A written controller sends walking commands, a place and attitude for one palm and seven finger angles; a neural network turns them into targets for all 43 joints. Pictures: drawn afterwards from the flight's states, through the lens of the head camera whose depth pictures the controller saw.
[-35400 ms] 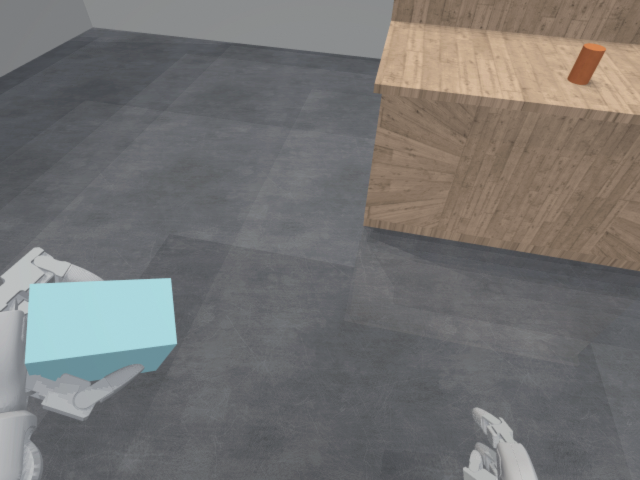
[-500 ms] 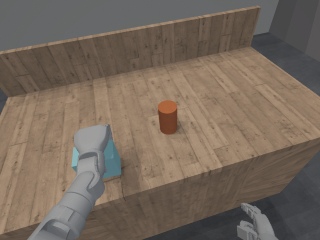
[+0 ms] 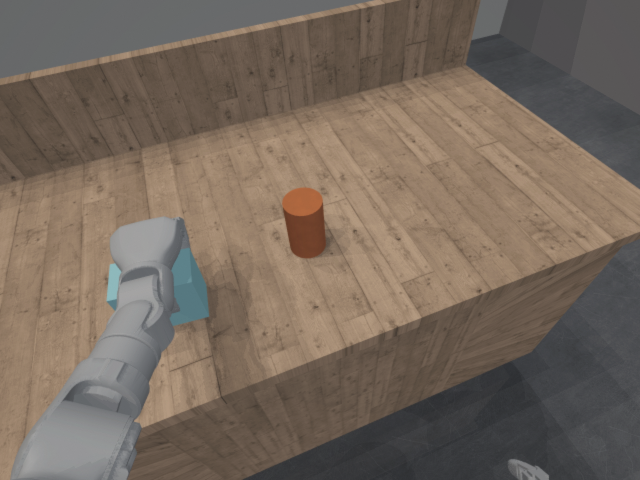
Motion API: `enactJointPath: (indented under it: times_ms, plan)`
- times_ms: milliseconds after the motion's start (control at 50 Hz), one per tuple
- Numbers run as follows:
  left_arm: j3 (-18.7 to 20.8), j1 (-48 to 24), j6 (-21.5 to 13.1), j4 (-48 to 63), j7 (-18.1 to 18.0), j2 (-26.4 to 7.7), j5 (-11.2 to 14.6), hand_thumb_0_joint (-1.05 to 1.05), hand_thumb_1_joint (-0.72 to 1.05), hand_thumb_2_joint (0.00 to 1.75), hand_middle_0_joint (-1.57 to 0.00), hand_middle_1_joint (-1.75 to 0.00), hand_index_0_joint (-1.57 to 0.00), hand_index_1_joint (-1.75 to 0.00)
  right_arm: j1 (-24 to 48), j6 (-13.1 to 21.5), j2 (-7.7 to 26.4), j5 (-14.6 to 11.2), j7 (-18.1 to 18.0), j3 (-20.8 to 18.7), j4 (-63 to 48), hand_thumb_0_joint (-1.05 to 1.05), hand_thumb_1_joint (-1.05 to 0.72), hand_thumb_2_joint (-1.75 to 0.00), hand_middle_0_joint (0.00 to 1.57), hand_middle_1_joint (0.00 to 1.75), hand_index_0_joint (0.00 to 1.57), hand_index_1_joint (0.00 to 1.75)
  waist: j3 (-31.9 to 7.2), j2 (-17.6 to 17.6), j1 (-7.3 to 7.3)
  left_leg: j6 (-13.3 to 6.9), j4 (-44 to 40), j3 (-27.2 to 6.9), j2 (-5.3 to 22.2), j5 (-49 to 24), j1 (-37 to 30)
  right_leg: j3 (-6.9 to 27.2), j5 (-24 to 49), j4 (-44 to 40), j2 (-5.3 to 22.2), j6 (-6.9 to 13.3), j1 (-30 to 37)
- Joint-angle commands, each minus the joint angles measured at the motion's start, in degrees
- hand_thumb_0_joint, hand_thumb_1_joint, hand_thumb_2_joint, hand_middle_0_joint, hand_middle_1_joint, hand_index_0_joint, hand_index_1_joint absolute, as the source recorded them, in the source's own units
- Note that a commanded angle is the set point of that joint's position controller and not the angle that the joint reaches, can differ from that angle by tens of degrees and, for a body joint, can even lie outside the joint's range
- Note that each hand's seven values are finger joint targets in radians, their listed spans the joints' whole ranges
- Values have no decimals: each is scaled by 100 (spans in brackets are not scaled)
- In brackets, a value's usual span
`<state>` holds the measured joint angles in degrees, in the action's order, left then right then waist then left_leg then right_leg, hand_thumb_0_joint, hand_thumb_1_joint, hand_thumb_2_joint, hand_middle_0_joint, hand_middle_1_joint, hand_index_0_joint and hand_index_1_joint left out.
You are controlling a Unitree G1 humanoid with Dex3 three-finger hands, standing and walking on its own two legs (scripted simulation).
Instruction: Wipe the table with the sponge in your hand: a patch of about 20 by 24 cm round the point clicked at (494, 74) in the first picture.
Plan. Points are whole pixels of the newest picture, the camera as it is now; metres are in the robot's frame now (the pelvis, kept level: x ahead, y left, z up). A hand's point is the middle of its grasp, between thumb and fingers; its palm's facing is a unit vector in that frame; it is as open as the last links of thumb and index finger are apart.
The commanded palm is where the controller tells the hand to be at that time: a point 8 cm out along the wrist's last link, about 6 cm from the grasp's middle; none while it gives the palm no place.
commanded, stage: wipe forward along the third lane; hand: left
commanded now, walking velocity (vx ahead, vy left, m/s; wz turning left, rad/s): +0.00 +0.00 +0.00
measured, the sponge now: (166, 298) +0.37 +0.27 -0.02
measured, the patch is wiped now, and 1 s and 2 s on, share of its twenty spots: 0.80 0.95 0.95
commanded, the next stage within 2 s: wipe back along the third lane in 0.88 s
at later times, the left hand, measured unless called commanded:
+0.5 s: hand (154, 241) +0.43 +0.28 +0.04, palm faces -0.08 +0.01 -1.00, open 10.2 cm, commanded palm +0.42 +0.28 +0.07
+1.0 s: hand (150, 221) +0.48 +0.31 +0.04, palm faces -0.10 +0.01 -1.00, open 10.2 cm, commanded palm +0.46 +0.30 +0.07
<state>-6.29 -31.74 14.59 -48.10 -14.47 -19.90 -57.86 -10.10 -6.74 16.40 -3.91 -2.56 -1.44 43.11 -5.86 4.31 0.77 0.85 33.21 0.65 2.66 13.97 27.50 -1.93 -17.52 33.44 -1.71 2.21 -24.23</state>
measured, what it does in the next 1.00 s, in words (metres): stands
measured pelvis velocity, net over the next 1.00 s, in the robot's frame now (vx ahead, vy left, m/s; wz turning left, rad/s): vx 0.00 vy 0.04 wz -0.02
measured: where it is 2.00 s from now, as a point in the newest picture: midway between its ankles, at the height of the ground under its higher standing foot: outside the picture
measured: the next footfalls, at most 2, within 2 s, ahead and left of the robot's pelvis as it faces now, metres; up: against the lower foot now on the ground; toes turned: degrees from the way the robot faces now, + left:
none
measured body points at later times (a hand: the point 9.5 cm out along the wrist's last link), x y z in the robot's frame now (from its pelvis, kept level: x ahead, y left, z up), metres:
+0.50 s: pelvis -0.01 +0.03 -0.01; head +0.05 +0.02 +0.44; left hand +0.43 +0.28 +0.09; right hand +0.09 -0.24 -0.14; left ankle +0.02 +0.14 -0.73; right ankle -0.01 -0.09 -0.73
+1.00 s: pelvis +0.00 +0.04 -0.01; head +0.08 +0.05 +0.43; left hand +0.48 +0.30 +0.09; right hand +0.03 -0.23 -0.14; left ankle +0.02 +0.14 -0.73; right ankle -0.01 -0.09 -0.73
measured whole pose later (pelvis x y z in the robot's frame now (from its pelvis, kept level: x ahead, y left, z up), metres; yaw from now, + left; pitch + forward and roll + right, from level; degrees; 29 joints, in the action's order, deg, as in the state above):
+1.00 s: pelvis +0.00 +0.04 -0.01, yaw -1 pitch +17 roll -3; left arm -2.2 -56.3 13.9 -73.1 -16.7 -27.8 -61.5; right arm -15.9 -5.4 15.4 -2.0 0.3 -0.9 44.2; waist -7.7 2.8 -5.8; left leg -1.8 40.8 1.4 2.1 16.2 41.8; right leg -1.1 -17.1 36.4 -1.0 -0.8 -36.5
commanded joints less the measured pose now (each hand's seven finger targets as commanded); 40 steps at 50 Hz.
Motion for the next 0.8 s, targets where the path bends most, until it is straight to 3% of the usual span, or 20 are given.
enactJointPath:
  times_ms: [0, 40, 80, 140, 200, 260, 340, 380, 440, 540, 560, 660, 680, 780]
  plan:
    - [426, -1636, 25, 182, -305, -1464, -185, 0, 10, 130, -120, -160, -120, -160, 417, 211, 699, 9, -10, -183, -702, 0, -90, -90, 20, 30, 20, 30, -1230, -1007, -114, -374, -98, 175, -384, -549, -441, 335, 1598, -631, 69, -91, 560]
    - [347, -1767, 1, 71, -333, -1385, -193, 0, 10, 130, -120, -160, -120, -160, 355, 235, 696, 12, -1, -185, -678, 0, -90, -90, 20, 30, 20, 30, -1169, -1033, -163, -377, -105, 185, -378, -502, -398, 313, 1542, -639, 73, -101, 469]
    - [513, -2010, -17, -66, -354, -1618, -240, 0, 10, 130, -120, -160, -120, -160, 323, 236, 718, 12, 3, -177, -627, 0, -90, -90, 20, 30, 20, 30, -1139, -1000, -166, -378, -142, 154, -359, -484, -385, 303, 1407, -661, 54, -83, 380]
    - [324, -2070, -43, -206, -389, -1424, -276, 0, 10, 130, -120, -160, -120, -160, 217, 240, 697, 22, 41, -201, -634, 0, -90, -90, 20, 30, 20, 30, -1303, -745, -179, -370, -91, 182, -360, -480, -434, 241, 1340, -586, 53, -68, 296]
    - [445, -2350, -31, -427, -415, -1680, -289, 0, 10, 130, -120, -160, -120, -160, 151, 226, 733, 19, 38, -188, -606, 0, -90, -90, 20, 30, 20, 30, -1344, -801, -224, -370, -99, 143, -354, -417, -352, 221, 1195, -570, 34, -74, 259]
    - [182, -2747, -9, -577, -448, -1398, -365, 0, 10, 130, -120, -160, -120, -160, 62, 232, 717, 28, 66, -196, -552, 0, -90, -90, 20, 30, 20, 30, -1324, -590, -353, -363, -81, 130, -317, -409, -451, 143, 1062, -552, 18, -60, -49]
    - [187, -3157, 24, -847, -474, -1470, -344, 0, 10, 130, -120, -160, -120, -160, -48, 238, 732, 41, 67, -188, -509, 0, -90, -90, 20, 30, 20, 30, -1397, -568, -440, -363, -56, 91, -287, -331, -425, 97, 893, -520, -13, -62, -214]
    - [399, -3290, 10, -962, -494, -1693, -347, 0, 10, 130, -120, -160, -120, -160, -116, 254, 749, 61, 66, -186, -474, 0, -90, -90, 20, 30, 20, 30, -1599, -672, -426, -365, -45, 55, -263, -455, -426, 94, 1016, -481, -31, -57, -140]
    - [191, -3340, 3, -1079, -520, -1411, -345, 0, 10, 130, -120, -160, -120, -160, -232, 251, 729, 85, 112, -208, -446, 0, -90, -90, 20, 30, 20, 30, -1744, -455, -459, -350, 44, 69, -248, -614, -514, 31, 1153, -378, -57, -43, -278]
    - [392, -3641, 62, -1438, -531, -1816, -379, 0, 10, 130, -120, -160, -120, -160, -373, 238, 802, 95, 128, -193, -398, 0, -90, -90, 20, 30, 20, 30, -1620, -673, -539, -357, 60, -2, -224, -511, -296, 6, 1017, -368, -79, -61, -392]
    - [265, -3774, 60, -1409, -524, -1710, -393, 0, 10, 130, -120, -160, -120, -160, -395, 245, 801, 98, 131, -189, -397, 0, -90, -90, 20, 30, 20, 30, -1656, -549, -584, -363, 76, 17, -225, -538, -332, 14, 1021, -358, -86, -58, -463]
    - [336, -3883, 40, -1570, -494, -1845, -499, 0, 10, 130, -120, -160, -120, -160, -607, 239, 810, 140, 184, -213, -359, 0, -90, -90, 20, 30, 20, 30, -1839, -309, -574, -355, 163, -13, -200, -711, -363, -28, 1101, -261, -126, -16, -555]
    - [423, -3916, 24, -1562, -482, -1907, -494, 0, 10, 130, -120, -160, -120, -160, -607, 232, 810, 140, 181, -226, -367, 0, -90, -90, 20, 30, 20, 30, -1934, -425, -576, -359, 186, -45, -183, -838, -385, -32, 1209, -242, -130, -12, -503]
    - [416, -4161, 23, -1681, -470, -1953, -484, 0, 10, 130, -120, -160, -120, -160, -765, 240, 819, 161, 210, -232, -329, 0, -90, -90, 20, 30, 20, 30, -1982, -325, -642, -356, 252, -63, -158, -872, -328, -62, 1206, -190, -157, -10, -630]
